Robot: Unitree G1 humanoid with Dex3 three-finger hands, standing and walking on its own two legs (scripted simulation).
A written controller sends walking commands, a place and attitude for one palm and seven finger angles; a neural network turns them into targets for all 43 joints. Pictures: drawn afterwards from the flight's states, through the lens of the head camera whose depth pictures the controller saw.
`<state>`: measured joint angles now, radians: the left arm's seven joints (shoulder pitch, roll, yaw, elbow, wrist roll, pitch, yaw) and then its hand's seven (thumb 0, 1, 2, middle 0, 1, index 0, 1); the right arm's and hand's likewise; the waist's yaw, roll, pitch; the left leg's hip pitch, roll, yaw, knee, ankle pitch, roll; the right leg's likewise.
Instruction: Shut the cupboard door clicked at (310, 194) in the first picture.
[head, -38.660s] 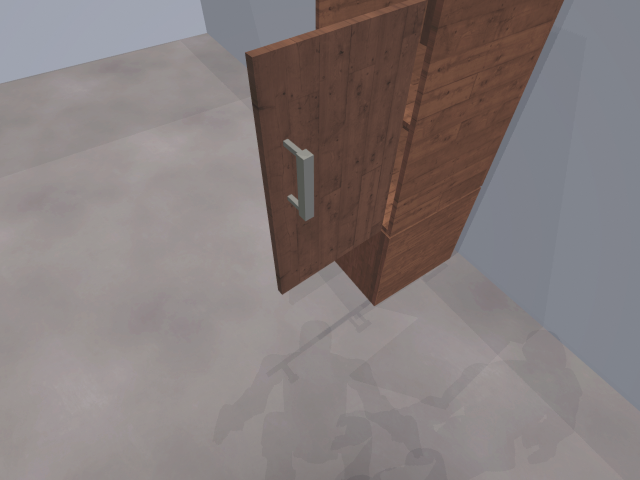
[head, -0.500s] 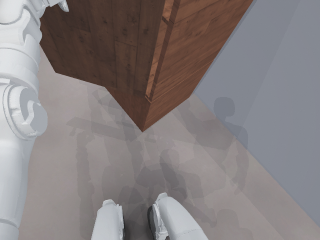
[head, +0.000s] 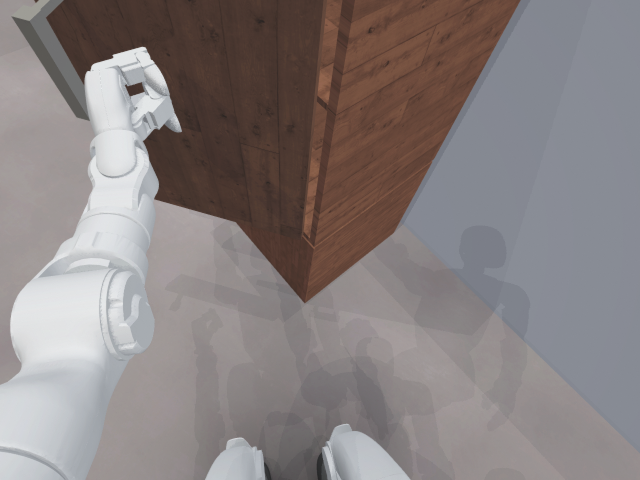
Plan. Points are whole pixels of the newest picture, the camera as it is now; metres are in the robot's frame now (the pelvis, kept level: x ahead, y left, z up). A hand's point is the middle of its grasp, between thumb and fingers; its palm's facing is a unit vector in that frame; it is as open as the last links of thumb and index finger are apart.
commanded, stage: pull the fist back off the door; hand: left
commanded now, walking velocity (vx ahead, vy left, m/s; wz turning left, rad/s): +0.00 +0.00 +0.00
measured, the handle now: (70, 59) +0.64 +0.22 +0.09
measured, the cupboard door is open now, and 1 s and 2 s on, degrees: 34 34 34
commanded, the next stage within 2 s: draw the hand back to the body in 0.26 s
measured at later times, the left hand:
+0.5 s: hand (152, 130) +0.50 +0.11 +0.11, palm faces +0.12 -0.99 -0.01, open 3.1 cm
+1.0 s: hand (46, 260) +0.33 +0.17 +0.16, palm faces +0.12 -0.98 -0.15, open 3.1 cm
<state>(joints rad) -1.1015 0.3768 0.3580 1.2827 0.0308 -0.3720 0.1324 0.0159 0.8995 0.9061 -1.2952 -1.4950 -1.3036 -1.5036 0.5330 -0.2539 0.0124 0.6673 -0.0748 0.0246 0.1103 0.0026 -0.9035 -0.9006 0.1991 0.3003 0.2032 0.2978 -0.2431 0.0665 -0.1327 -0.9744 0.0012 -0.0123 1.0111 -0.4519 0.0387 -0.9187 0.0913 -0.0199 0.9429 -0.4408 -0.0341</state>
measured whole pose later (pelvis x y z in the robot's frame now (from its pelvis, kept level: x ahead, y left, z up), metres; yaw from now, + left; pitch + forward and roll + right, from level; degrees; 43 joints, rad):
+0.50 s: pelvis +0.00 -0.01 +0.01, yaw +1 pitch +19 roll -1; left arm -0.91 0.27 0.28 1.13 -0.03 -0.42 0.08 0.02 0.90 0.90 -1.30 -1.50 -1.30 -1.50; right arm 0.36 -0.24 0.00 0.62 -0.03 0.06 0.07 0.00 -0.91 -0.90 0.20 0.30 0.20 0.30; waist -0.15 0.04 -0.15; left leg -0.87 -0.01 -0.01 0.98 -0.45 0.03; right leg -0.82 0.08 -0.01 0.95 -0.45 -0.04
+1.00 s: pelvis -0.01 +0.00 +0.05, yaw +2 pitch +3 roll -1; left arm -0.19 0.26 0.10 0.32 -0.12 -0.14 0.00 0.02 0.90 0.90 -1.19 -1.38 -1.20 -1.39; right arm 0.23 -0.25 0.01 0.57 0.06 0.03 -0.05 0.01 -0.91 -0.90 0.20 0.30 0.20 0.30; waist -0.01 0.05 -0.07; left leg -0.40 -0.04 0.00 0.66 -0.32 0.04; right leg -0.36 0.05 0.01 0.64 -0.34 -0.03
